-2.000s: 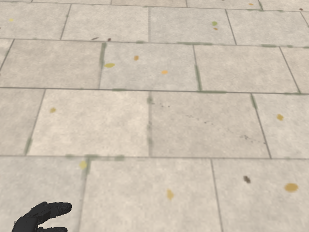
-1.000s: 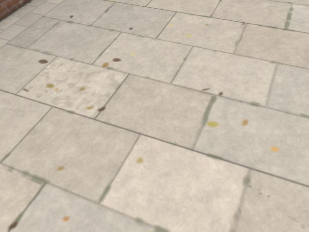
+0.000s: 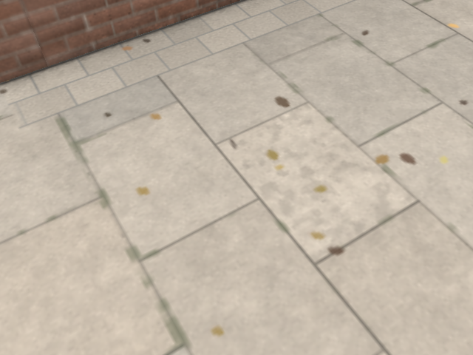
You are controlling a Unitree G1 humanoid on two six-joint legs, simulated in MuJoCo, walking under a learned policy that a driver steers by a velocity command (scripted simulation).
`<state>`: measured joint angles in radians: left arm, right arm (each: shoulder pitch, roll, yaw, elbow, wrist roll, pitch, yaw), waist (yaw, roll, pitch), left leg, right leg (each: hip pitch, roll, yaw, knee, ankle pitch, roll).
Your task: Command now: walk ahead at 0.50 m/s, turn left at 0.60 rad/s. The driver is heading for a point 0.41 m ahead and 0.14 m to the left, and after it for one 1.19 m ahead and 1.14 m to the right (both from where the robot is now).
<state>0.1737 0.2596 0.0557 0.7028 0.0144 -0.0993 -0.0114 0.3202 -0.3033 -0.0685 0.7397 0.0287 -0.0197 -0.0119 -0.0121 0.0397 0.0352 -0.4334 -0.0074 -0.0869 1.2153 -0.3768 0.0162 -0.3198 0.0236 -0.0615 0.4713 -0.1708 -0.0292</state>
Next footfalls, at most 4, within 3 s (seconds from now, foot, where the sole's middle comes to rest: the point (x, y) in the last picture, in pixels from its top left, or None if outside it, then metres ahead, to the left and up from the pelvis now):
0.38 left None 0.34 0.18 -0.77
0.88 right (248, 342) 0.51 0.01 -0.77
1.30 left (161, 341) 0.52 0.25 -0.77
1.74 right None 0.42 0.00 -0.77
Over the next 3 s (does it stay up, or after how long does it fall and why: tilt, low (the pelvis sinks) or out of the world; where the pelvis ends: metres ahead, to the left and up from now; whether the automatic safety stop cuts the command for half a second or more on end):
stays up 0.40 0.10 0.01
